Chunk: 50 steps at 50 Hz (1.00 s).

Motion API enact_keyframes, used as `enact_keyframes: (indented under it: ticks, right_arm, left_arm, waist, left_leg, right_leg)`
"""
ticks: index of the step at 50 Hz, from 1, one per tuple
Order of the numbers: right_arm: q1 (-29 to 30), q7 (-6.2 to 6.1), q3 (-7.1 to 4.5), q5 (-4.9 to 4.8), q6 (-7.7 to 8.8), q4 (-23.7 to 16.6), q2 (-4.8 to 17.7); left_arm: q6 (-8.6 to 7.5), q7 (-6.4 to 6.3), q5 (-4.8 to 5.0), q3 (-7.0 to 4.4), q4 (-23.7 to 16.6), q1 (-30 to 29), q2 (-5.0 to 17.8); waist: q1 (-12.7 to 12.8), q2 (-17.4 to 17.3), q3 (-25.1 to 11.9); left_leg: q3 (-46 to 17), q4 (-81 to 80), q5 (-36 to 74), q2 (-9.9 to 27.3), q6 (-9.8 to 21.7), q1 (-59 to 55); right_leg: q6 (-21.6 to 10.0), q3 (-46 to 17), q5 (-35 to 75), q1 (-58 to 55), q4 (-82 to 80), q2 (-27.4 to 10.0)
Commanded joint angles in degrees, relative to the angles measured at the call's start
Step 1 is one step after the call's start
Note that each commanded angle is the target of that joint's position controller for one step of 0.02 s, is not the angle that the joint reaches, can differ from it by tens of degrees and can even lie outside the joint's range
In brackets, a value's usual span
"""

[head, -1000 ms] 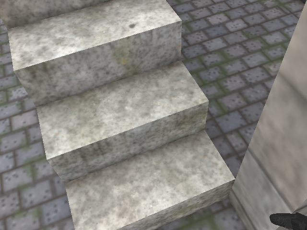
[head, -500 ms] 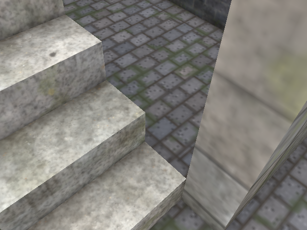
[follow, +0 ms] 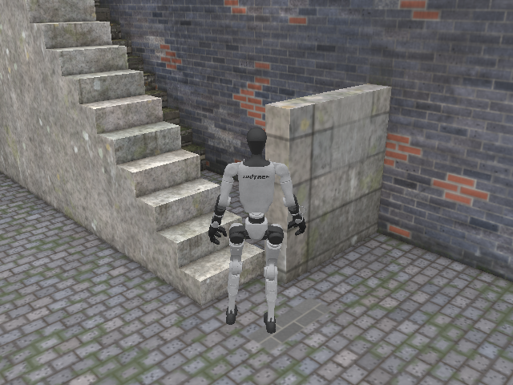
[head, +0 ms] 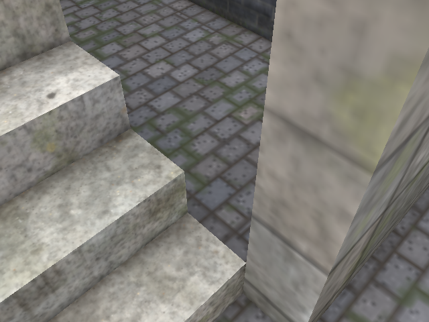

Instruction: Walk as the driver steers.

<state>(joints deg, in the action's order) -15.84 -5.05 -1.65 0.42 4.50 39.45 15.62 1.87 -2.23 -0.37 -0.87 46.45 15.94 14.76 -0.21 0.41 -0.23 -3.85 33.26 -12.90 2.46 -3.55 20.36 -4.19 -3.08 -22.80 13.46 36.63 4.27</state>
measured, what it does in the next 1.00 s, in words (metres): walks ahead, turning left: left foot, then right foot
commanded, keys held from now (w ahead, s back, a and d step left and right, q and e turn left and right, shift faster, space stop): w+shift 0.04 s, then w+q+shift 0.34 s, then q+shift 0.38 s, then w+q+shift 0.24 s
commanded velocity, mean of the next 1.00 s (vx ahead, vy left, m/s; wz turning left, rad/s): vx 0.20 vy -0.03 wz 0.72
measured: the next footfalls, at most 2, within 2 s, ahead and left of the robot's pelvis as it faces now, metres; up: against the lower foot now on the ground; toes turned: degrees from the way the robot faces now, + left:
left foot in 0.54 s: +0.16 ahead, +0.03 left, +0.00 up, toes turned +19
right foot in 0.80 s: +0.30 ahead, -0.19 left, +0.00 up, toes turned +42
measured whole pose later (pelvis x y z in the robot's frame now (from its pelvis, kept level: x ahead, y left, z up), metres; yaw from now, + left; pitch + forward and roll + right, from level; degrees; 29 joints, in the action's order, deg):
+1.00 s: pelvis +0.16 -0.11 +0.02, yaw +46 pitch +2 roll +1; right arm -20.4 1.3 -6.8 2.2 -5.7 34.1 22.4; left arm -1.6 -5.7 -1.6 -2.7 37.7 18.4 16.9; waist -2.5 -1.3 -0.1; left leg -3.9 79.3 -14.6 -1.3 -3.0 38.4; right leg 3.4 1.4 -13.9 14.3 26.3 -5.9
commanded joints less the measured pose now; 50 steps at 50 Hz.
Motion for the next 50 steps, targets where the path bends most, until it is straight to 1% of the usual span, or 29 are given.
enact_keyframes:
  ticks: [1,4,6,11,12,13,19,20,21,22,24,25,26,27,28,29,30,32,35,38,39,40,41,42,43,46,48,49,50]
  right_arm:
    - [-3.9,-3.38,-4.42,-1.24,0.31,-2.8,14.5]
    - [5.4,-3.09,-4.19,-1.74,-1.27,-5.1,12.9]
    - [7.3,-1.68,-2.44,-1.33,-0.60,-7.4,6.3]
    - [6.7,0.35,-1.72,-0.55,-0.18,-7.2,4.5]
    - [10.8,2.43,-1.30,-1.25,-0.69,-9.2,3.9]
    - [2.4,3.97,-1.76,-2.57,-2.99,-6.3,5.5]
    - [10.8,6.84,-2.40,-1.97,-6.16,-11.1,5.9]
    - [-1.9,3.16,-3.68,-1.09,-6.38,-6.0,8.3]
    - [13.8,3.55,-2.99,-0.94,-5.81,-11.7,6.0]
    - [14.9,5.65,-1.88,0.46,-6.07,-13.2,4.1]
    - [-1.0,7.18,-3.16,-0.40,-6.36,-8.3,7.4]
    - [-10.3,7.02,-4.70,-1.23,-6.19,-5.5,11.1]
    - [-14.9,6.15,-6.42,-2.41,-5.57,-3.4,13.5]
    - [-10.9,4.07,-6.32,-3.10,-5.64,-4.7,14.3]
    - [-2.7,3.56,-5.73,-0.49,-5.00,-9.8,17.2]
    - [2.2,2.86,-6.03,1.71,-4.11,-12.6,18.0]
    - [10.1,2.47,-5.62,0.55,-3.89,-15.1,15.3]
    - [14.9,3.26,-3.90,-2.67,-5.27,-15.4,11.0]
    - [9.7,2.99,-5.67,-1.67,-7.30,-13.2,13.1]
    - [4.5,1.66,-6.42,-2.88,-7.86,-10.3,14.1]
    - [9.9,5.31,-5.57,1.89,-7.87,-11.2,11.5]
    - [11.2,6.22,-4.53,1.19,-7.40,-13.4,6.1]
    - [10.6,7.39,-3.75,2.84,-6.83,-14.5,5.0]
    - [8.9,8.73,-3.68,3.24,-6.64,-15.0,7.0]
    - [8.2,7.55,-4.61,-3.24,-5.97,-14.4,9.9]
    - [-0.3,6.08,-4.10,-0.32,-7.51,-11.1,9.7]
    - [-1.0,5.43,-3.79,-0.83,-7.44,-11.6,8.7]
    - [2.4,8.19,-3.38,4.85,-8.91,-12.2,7.7]
    - [3.1,9.58,-3.46,4.03,-9.41,-13.5,6.9]
  left_arm:
    - [-1.05,2.21,-0.27,-2.38,-5.1,0.1,6.4]
    - [-0.48,3.47,-0.28,-2.22,-2.4,6.9,3.6]
    - [-0.82,4.07,-2.12,-3.54,-4.0,6.2,9.1]
    - [-0.94,1.25,-2.96,-3.32,-5.5,8.8,9.8]
    - [-2.29,-1.01,-2.08,-4.06,-6.5,6.8,12.7]
    - [-2.39,-2.44,-1.48,-4.31,-7.0,5.9,13.7]
    - [0.39,-7.07,-0.12,-2.43,-9.9,1.6,9.4]
    - [0.55,-2.50,-5.90,-1.02,-14.4,-4.3,6.0]
    - [0.47,-4.38,-2.03,-2.46,-10.3,1.3,9.9]
    - [-0.27,-5.24,-0.38,-4.00,-11.1,-1.2,14.9]
    - [-1.40,-5.89,0.04,-5.63,-13.3,-5.7,17.2]
    - [-1.86,-5.77,0.45,-5.55,-14.7,-10.4,15.8]
    - [-2.44,-4.84,0.96,-4.02,-14.6,-11.2,10.9]
    - [-3.20,-2.41,-1.79,-1.43,-16.7,-14.8,1.6]
    - [-4.43,-0.53,-3.52,-0.92,-18.4,-8.4,1.2]
    - [-5.76,0.97,-2.35,-1.65,-20.2,-4.1,7.3]
    - [-6.22,1.83,-1.73,-2.97,-19.3,-3.8,11.3]
    - [-5.44,1.78,-0.59,-2.53,-17.7,-4.0,8.5]
    - [-4.65,2.04,-0.12,-1.16,-16.2,-5.5,4.6]
    - [-5.07,1.90,1.89,-2.19,-15.8,-6.5,6.5]
    - [-2.74,-0.89,0.76,-1.66,-11.8,3.6,5.8]
    - [-1.98,-2.08,-2.13,-3.82,-12.2,5.4,13.8]
    - [-1.76,-2.97,-3.01,-5.05,-14.0,3.7,19.1]
    - [-2.39,-3.48,-4.01,-5.14,-15.8,-2.8,17.5]
    - [-5.52,-3.26,-0.51,-4.43,-17.4,-8.3,13.7]
    - [-5.97,-4.87,1.70,-4.06,-15.8,-5.7,11.1]
    - [-5.53,-4.44,0.24,-4.17,-15.7,-4.6,10.9]
    - [-3.98,-3.62,-3.37,-5.01,-13.2,-1.6,13.3]
    - [-3.50,-2.84,-3.41,-5.53,-12.8,-1.3,14.2]
  waist:
    - [0.7,-16.4,-1.1]
    - [7.3,-10.2,1.2]
    - [6.2,7.7,3.2]
    - [3.6,3.0,-1.1]
    - [4.2,-3.5,-2.8]
    - [0.9,-5.9,-4.8]
    - [2.0,4.5,-0.6]
    - [-1.0,10.6,-3.8]
    - [3.2,7.9,4.2]
    - [1.6,5.7,2.4]
    - [-4.7,10.9,-6.3]
    - [-8.9,11.2,-9.1]
    - [-12.3,-4.2,-9.4]
    - [-9.7,-13.1,-2.9]
    - [-2.6,-10.7,-8.6]
    - [0.8,-6.4,-14.0]
    - [4.9,0.8,-5.6]
    - [7.5,6.4,-0.8]
    - [3.7,-1.3,-4.3]
    - [0.5,-9.1,-9.9]
    - [4.2,-8.8,-12.9]
    - [4.6,5.4,-8.9]
    - [2.9,14.4,-8.6]
    - [-0.3,12.8,-8.1]
    - [-3.2,11.0,-5.8]
    - [-4.2,0.7,-5.7]
    - [-3.0,4.8,-3.2]
    - [-0.4,2.0,0.2]
    - [-0.5,6.2,1.9]
  left_leg:
    - [-28.2,-20.3,-14.0,19.8,14.6,-6.9]
    - [-12.6,-15.2,-10.0,9.5,7.2,4.6]
    - [6.2,5.1,-5.1,-4.6,1.2,9.9]
    - [7.2,23.5,-15.6,-0.7,3.6,19.9]
    - [0.8,28.2,-11.3,0.3,1.8,25.5]
    - [-6.7,32.0,-10.8,-1.4,1.4,27.8]
    - [3.3,30.6,1.6,-2.6,-2.5,27.1]
    - [10.7,17.4,-3.1,-5.5,0.0,8.0]
    - [14.0,17.1,3.1,-7.2,0.3,9.8]
    - [14.5,13.8,-0.1,-6.5,1.8,11.6]
    - [14.8,6.3,0.2,-7.0,4.2,0.0]
    - [12.9,0.4,3.9,-6.7,7.3,-9.1]
    - [5.1,-8.8,16.5,-4.4,12.2,-20.0]
    - [-3.7,-10.1,27.4,-0.6,17.5,-21.0]
    - [-21.7,-6.5,47.6,10.1,25.3,-19.4]
    - [-34.5,-14.0,31.9,16.5,30.4,-15.6]
    - [-31.4,-18.0,17.2,13.3,26.5,-8.3]
    - [-24.5,-17.4,7.1,6.4,20.5,-1.0]
    - [-17.1,-11.0,21.8,0.1,18.2,1.8]
    - [-18.1,-5.5,12.8,-1.7,13.1,-4.9]
    - [-14.5,-4.3,-5.5,-6.6,10.8,2.7]
    - [-8.8,7.5,-18.8,-14.6,6.6,18.8]
    - [-5.2,24.6,-18.2,-14.5,4.8,26.3]
    - [-4.9,34.0,-13.1,-7.7,5.0,26.5]
    - [-6.4,40.5,-8.0,-3.1,4.4,30.9]
    - [-3.2,52.0,-1.7,-1.8,0.1,23.7]
    - [-0.4,50.0,-0.6,-1.2,-1.5,23.5]
    - [0.8,47.9,-1.1,-3.4,0.4,21.8]
    - [0.6,44.2,-1.1,-2.7,0.9,21.3]
  right_leg:
    - [-1.6,-0.7,-1.3,8.0,2.8,-2.3]
    - [-4.0,0.9,2.5,-8.1,-16.5,-2.9]
    - [-6.8,-10.4,-1.0,-7.0,-21.3,-10.0]
    - [-6.3,-3.3,59.2,-17.4,-13.3,-14.5]
    - [-2.7,-11.3,71.8,-22.6,-13.0,-22.3]
    - [1.2,-14.2,76.5,-27.5,-9.7,-26.2]
    - [4.9,4.8,58.8,-17.2,-15.3,-16.7]
    - [-2.6,15.6,41.2,-6.4,-18.8,-7.0]
    - [3.4,15.1,61.3,-3.3,-13.3,-7.6]
    - [8.9,12.9,84.7,-7.8,-9.6,-13.1]
    - [14.5,13.9,97.3,-9.6,-2.8,-14.0]
    - [14.2,14.5,92.8,-5.4,7.2,-12.5]
    - [10.5,12.1,44.9,6.4,26.6,-8.1]
    - [9.6,8.1,-6.4,23.4,46.6,-0.8]
    - [9.5,-3.3,-14.5,27.5,60.2,1.1]
    - [9.5,-14.7,-11.1,24.5,57.8,0.5]
    - [8.2,-13.2,-6.0,25.3,49.3,-1.7]
    - [8.9,-7.9,-4.2,21.9,29.6,-3.9]
    - [10.7,-2.5,-1.3,10.8,11.6,-0.4]
    - [10.5,-0.1,9.2,6.2,-4.8,1.7]
    - [8.8,0.9,8.5,-7.2,-12.6,-3.0]
    - [5.2,-13.9,-4.4,-15.3,-18.1,-16.0]
    - [0.1,-36.7,-22.1,-12.8,-28.6,-30.2]
    - [-4.2,-43.6,-26.1,-8.0,-29.4,-33.2]
    - [-4.7,-34.7,-16.2,-8.3,-24.1,-29.1]
    - [0.1,-14.1,6.3,-4.1,-20.3,-23.7]
    - [0.8,-7.4,2.7,-3.8,-21.6,-21.5]
    - [0.6,-4.4,-0.8,0.5,-24.2,-22.2]
    - [1.4,-1.7,-2.4,0.5,-25.0,-22.2]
